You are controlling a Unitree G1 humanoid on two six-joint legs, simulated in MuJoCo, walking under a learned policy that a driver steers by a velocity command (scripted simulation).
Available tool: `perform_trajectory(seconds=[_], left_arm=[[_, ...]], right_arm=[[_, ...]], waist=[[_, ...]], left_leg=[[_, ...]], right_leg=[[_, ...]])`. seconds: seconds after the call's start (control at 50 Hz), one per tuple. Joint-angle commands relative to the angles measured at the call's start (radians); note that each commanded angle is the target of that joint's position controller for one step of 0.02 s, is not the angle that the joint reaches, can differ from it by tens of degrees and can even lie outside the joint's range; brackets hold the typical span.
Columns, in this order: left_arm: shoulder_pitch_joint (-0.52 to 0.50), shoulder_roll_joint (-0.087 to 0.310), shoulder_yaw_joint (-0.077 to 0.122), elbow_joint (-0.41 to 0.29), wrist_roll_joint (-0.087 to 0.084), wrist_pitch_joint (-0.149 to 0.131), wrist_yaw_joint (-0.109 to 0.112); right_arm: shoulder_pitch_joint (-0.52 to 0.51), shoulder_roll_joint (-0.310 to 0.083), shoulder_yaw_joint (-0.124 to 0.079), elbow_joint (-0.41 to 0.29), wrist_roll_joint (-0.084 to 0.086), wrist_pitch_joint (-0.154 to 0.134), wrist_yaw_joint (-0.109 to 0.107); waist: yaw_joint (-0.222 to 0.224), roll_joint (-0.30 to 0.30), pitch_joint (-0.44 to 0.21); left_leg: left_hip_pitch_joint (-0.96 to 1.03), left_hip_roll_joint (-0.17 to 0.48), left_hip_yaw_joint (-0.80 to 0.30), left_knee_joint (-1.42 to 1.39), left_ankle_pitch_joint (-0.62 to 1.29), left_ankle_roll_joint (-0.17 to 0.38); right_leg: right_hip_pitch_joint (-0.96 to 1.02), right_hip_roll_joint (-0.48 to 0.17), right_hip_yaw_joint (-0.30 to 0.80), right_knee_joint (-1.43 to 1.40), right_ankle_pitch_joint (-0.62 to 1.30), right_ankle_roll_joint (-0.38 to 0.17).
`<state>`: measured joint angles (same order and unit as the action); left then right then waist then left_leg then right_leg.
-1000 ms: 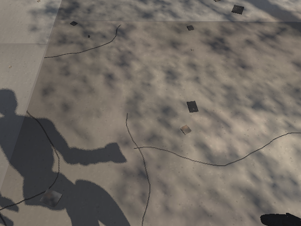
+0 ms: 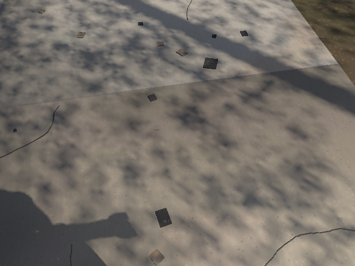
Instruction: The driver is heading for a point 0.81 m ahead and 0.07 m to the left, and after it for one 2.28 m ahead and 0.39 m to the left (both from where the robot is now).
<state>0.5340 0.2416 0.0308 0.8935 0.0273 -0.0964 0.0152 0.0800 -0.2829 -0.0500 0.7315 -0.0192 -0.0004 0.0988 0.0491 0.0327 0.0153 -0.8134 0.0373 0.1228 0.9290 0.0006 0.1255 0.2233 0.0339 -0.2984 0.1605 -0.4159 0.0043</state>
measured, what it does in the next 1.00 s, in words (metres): walks ahead: left foot, then right foot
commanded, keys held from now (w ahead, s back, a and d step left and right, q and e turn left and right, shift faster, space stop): w+q+shift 0.22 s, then w+shift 0.04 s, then w+e+shift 0.52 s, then w+shift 0.08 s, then shift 0.02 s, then q+shift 0.12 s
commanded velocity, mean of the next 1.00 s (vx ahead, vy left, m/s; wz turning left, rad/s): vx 0.95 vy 0.00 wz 0.00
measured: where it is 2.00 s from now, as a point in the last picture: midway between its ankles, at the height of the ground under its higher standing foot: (174, 128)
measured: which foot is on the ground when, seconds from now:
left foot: up 0.00-0.10, down 0.12-0.54, up 0.56-0.98, down 1.00-1.00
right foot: down 0.00-0.10, up 0.12-0.54, down 0.56-1.00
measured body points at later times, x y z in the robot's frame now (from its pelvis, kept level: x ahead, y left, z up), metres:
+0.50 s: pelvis +0.43 +0.04 +0.00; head +0.47 +0.06 +0.45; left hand +0.61 +0.31 -0.08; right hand +0.49 -0.24 -0.12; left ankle +0.21 +0.03 -0.72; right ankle +0.70 -0.01 -0.68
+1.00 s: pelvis +0.93 +0.12 +0.00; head +0.97 +0.12 +0.45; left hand +0.86 +0.41 -0.12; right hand +1.19 -0.07 -0.06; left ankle +1.11 +0.23 -0.72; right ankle +0.69 +0.03 -0.70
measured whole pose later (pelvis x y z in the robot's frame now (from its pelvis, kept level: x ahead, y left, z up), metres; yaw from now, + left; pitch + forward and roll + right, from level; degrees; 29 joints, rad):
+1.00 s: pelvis +0.93 +0.12 +0.00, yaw -2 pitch +2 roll -1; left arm 0.50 0.30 0.06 0.92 0.00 -0.09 0.00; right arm -0.03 -0.25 0.05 0.64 -0.05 -0.12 0.02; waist 0.12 0.03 0.04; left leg -0.53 0.01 0.03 0.42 0.14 0.07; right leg 0.16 0.13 0.18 0.39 -0.45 -0.11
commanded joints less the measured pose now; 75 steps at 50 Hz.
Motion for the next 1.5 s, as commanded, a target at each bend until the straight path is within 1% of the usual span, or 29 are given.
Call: perform_trajectory(seconds=[0.02, 0.06, 0.1, 0.12, 0.14, 0.16, 0.2, 0.26, 0.4, 0.48, 0.52, 0.56, 0.58, 0.6, 0.66, 0.74, 0.84, 0.92, 0.98, 1.0, 1.02, 1.04, 1.06, 1.12, 1.2, 1.4, 1.42, 1.46, 1.5], left_arm=[[-0.052, 0.166, 0.027, -0.045, 0.001, -0.007, 0.027], [-0.102, 0.233, 0.046, -0.053, 0.013, 0.021, 0.049], [-0.203, 0.264, 0.06, -0.093, 0.022, 0.045, 0.035], [-0.264, 0.162, 0.04, -0.112, 0.019, 0.034, 0.007], [-0.22, 0.09, 0.012, -0.247, -0.001, 0.002, -0.005], [-0.316, 0.137, 0.007, -0.274, 0.006, -0.031, -0.004], [-0.324, 0.151, 0.003, -0.271, 0.009, -0.042, -0.009], [-0.272, 0.123, -0.012, -0.244, 0.054, 0.03, -0.02], [-0.582, 0.061, -0.042, -0.317, -0.015, 0.027, -0.06], [-0.564, 0.121, -0.019, -0.295, -0.01, 0.017, -0.058], [-0.371, 0.18, 0.008, -0.233, -0.015, 0.024, -0.054], [0.086, 0.248, 0.053, -0.093, -0.016, 0.04, -0.036], [0.108, 0.339, 0.082, -0.071, 0.008, 0.051, -0.026], [0.012, 0.296, 0.081, -0.082, -0.007, 0.059, -0.039], [-0.111, 0.178, 0.064, -0.086, -0.014, 0.051, -0.037], [-0.124, 0.187, 0.057, -0.073, -0.025, 0.017, -0.032], [-0.058, 0.194, 0.069, -0.064, -0.047, -0.002, -0.039], [0.048, 0.189, 0.062, -0.006, -0.039, -0.002, -0.025], [-0.003, 0.241, 0.068, 0.009, -0.015, 0.0, 0.002], [-0.053, 0.217, 0.063, -0.013, -0.015, -0.001, 0.007], [0.078, 0.059, 0.032, -0.03, -0.039, 0.004, 0.01], [0.124, 0.141, 0.034, -0.021, -0.07, 0.006, 0.016], [-0.023, 0.173, 0.032, -0.044, -0.041, 0.007, 0.014], [-0.306, 0.132, 0.014, -0.154, 0.022, 0.029, -0.003], [-0.27, 0.082, -0.011, -0.193, 0.019, 0.079, -0.006], [-0.409, 0.13, -0.021, -0.261, -0.014, 0.076, 0.027], [-0.379, 0.14, -0.018, -0.255, -0.008, 0.061, 0.032], [-0.395, 0.257, 0.008, -0.286, 0.003, 0.073, 0.041], [-0.396, 0.149, -0.001, -0.283, -0.015, 0.092, 0.037]], right_arm=[[-0.091, -0.021, 0.017, -0.094, 0.008, -0.006, -0.004], [0.113, -0.082, -0.003, -0.045, 0.011, -0.001, -0.019], [0.499, -0.184, -0.061, 0.076, 0.008, -0.011, -0.052], [0.424, -0.217, -0.089, 0.079, 0.039, 0.001, -0.077], [0.329, -0.327, -0.097, 0.036, -0.006, 0.009, -0.072], [0.367, -0.297, -0.1, 0.019, 0.001, 0.007, -0.082], [0.324, -0.185, -0.071, 0.057, -0.003, -0.013, -0.097], [0.238, -0.136, -0.04, 0.035, 0.008, -0.063, -0.104], [0.397, -0.133, -0.03, 0.104, 0.029, -0.134, -0.074], [0.406, -0.182, -0.028, 0.134, -0.003, -0.13, -0.104], [0.368, -0.212, -0.035, 0.13, -0.04, -0.105, -0.13], [0.22, -0.232, -0.042, 0.092, -0.054, -0.082, -0.143], [0.282, -0.066, -0.003, 0.041, -0.024, -0.099, -0.12], [0.291, -0.081, 0.011, 0.01, -0.003, -0.127, -0.105], [0.116, -0.109, 0.033, -0.045, -0.031, -0.146, -0.097], [0.079, -0.066, 0.062, -0.107, -0.065, -0.077, -0.08], [-0.149, -0.027, 0.089, -0.178, -0.023, -0.087, -0.056], [-0.189, -0.029, 0.083, -0.177, -0.031, -0.108, -0.073], [0.15, -0.109, 0.042, -0.061, -0.032, -0.136, -0.095], [0.33, -0.159, 0.026, -0.007, -0.035, -0.142, -0.104], [0.429, -0.243, 0.003, 0.021, -0.054, -0.135, -0.101], [0.488, -0.225, -0.018, 0.047, -0.003, -0.12, -0.079], [0.395, -0.174, -0.021, 0.023, 0.018, -0.107, -0.084], [0.307, -0.095, -0.007, 0.053, 0.03, -0.086, -0.106], [0.253, -0.148, -0.03, 0.049, 0.008, -0.07, -0.099], [0.229, -0.175, -0.078, -0.013, 0.004, 0.015, -0.1], [0.232, -0.154, -0.075, -0.02, 0.014, 0.018, -0.104], [0.408, -0.068, -0.057, -0.045, 0.032, 0.025, -0.114], [0.342, -0.161, -0.076, -0.014, -0.017, 0.039, -0.106]], waist=[[-0.072, -0.123, 0.089], [-0.194, -0.18, -0.024], [-0.358, -0.129, -0.176], [-0.291, 0.109, -0.104], [-0.137, 0.225, -0.181], [-0.204, 0.016, -0.216], [-0.079, -0.144, 0.017], [0.016, -0.14, 0.088], [-0.148, -0.032, 0.127], [-0.113, 0.042, 0.049], [0.001, 0.1, -0.075], [0.245, 0.065, -0.222], [0.124, -0.261, -0.261], [0.073, -0.273, -0.357], [-0.005, 0.056, -0.045], [-0.089, -0.006, 0.076], [0.016, -0.064, 0.097], [0.082, -0.082, 0.072], [-0.09, -0.148, -0.117], [-0.173, -0.135, -0.206], [-0.113, 0.191, -0.395], [-0.154, 0.217, -0.593], [-0.151, 0.077, -0.507], [-0.104, -0.038, -0.144], [0.0, -0.004, -0.136], [-0.022, 0.097, -0.066], [-0.017, 0.076, -0.044], [-0.108, -0.28, -0.156], [-0.094, -0.154, -0.098]], left_leg=[[0.195, -0.086, 0.122, -0.144, -0.038, 0.063], [0.41, -0.137, 0.115, -0.159, -0.149, 0.102], [0.884, -0.153, -0.019, -0.284, -0.277, 0.171], [1.022, -0.057, -0.206, -0.333, -0.342, 0.195], [1.242, 0.161, -0.769, -0.455, -0.307, 0.405], [1.219, 0.222, -0.911, -0.633, -0.427, 0.405], [0.872, 0.173, -0.783, -0.729, -0.413, 0.295], [0.542, 0.049, -0.562, -0.759, -0.319, 0.236], [0.636, -0.001, -0.257, -0.897, 0.241, 0.062], [0.961, 0.077, -0.135, -0.771, 0.829, -0.007], [1.028, 0.115, -0.1, -0.509, 1.115, -0.038], [0.788, 0.073, -0.037, 0.13, 0.996, -0.056], [0.277, -0.095, -0.07, 0.611, -0.103, -0.113], [0.04, -0.168, -0.199, 0.733, -0.434, -0.112], [0.079, 0.003, -0.237, 0.472, -0.261, -0.084], [0.174, 0.063, -0.18, 0.213, -0.293, -0.145], [0.361, 0.03, -0.09, -0.268, 0.157, -0.153], [0.33, -0.041, -0.043, -0.452, 0.189, -0.083], [0.648, -0.093, -0.047, -0.533, 0.208, -0.024], [0.865, 0.026, -0.14, -0.474, 0.353, 0.002], [1.242, 0.374, -0.471, -0.243, 1.11, 0.176], [1.458, 0.435, -0.759, -0.293, 1.2, 0.309], [1.344, 0.345, -0.646, -0.376, 1.013, 0.269], [0.911, 0.167, -0.48, -0.524, 0.797, 0.173], [0.622, 0.102, -0.443, -0.559, 0.799, 0.16], [0.488, -0.034, -0.621, -0.456, 0.149, -0.012], [0.453, -0.066, -0.617, -0.401, 0.012, -0.049], [0.293, -0.258, -0.281, -0.031, -0.717, -0.119], [0.277, -0.147, -0.231, 0.199, -0.568, -0.141]], right_leg=[[-0.108, -0.25, -0.019, 0.081, 1.39, 0.029], [-0.075, -0.298, -0.005, 0.353, 1.664, 0.02], [-0.324, -0.285, 0.041, 0.937, 1.387, -0.03], [-0.664, -0.065, 0.07, 1.325, 0.27, -0.025], [-1.093, 0.031, 0.241, 1.594, -0.068, 0.03], [-1.162, -0.021, 0.392, 1.541, -0.001, 0.017], [-1.064, -0.117, 0.399, 1.285, 0.058, 0.012], [-0.888, -0.182, 0.367, 1.101, 0.056, 0.049], [-0.759, -0.145, 0.194, 0.481, 0.654, -0.06], [-0.744, -0.026, 0.151, 0.385, 0.526, -0.131], [-0.576, 0.06, 0.151, 0.408, 0.393, -0.157], [-0.155, 0.025, 0.233, 0.402, 0.259, -0.219], [0.189, -0.212, 0.66, 0.463, 0.145, -0.371], [0.264, -0.32, 1.149, 0.19, -0.017, -0.464], [-0.192, -0.23, 0.888, 0.064, 0.034, -0.354], [-0.548, -0.101, 0.715, -0.02, 0.113, -0.335], [-0.596, -0.045, 0.602, -0.082, 0.425, -0.248], [-0.252, -0.084, 0.534, 0.07, 0.97, -0.172], [-0.148, -0.075, 0.475, 0.468, 1.181, -0.087], [-0.283, -0.038, 0.447, 0.703, 0.975, -0.071], [-0.598, 0.096, 0.36, 1.189, -0.021, -0.016], [-0.826, 0.136, 0.416, 1.423, -0.187, 0.001], [-0.89, 0.045, 0.414, 1.378, -0.053, 0.005], [-0.898, -0.017, 0.373, 1.158, 0.005, 0.017], [-0.738, -0.022, 0.356, 0.907, 0.014, 0.046], [-0.472, 0.029, 0.405, 0.349, 0.254, 0.022], [-0.401, -0.023, 0.422, 0.226, 0.324, 0.007], [-0.24, -0.485, 0.848, 0.154, 0.525, -0.185], [-0.352, -0.403, 0.778, 0.138, 0.476, -0.245]])
Velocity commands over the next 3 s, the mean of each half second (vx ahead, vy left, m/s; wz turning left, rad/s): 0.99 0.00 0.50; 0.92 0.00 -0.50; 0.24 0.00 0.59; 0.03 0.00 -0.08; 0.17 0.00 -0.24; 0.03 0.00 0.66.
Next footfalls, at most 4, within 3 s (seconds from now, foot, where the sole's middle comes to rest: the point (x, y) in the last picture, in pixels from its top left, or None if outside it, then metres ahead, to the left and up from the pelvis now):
0.12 left None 0.25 0.04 -0.76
0.56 right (191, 202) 0.73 0.03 -0.76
1.00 left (153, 123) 1.15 0.23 -0.76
1.44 right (187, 103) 1.29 0.06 -0.76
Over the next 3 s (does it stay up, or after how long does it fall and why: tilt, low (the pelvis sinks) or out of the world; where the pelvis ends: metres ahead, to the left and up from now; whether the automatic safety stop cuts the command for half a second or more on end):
stays up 1.27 0.08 0.02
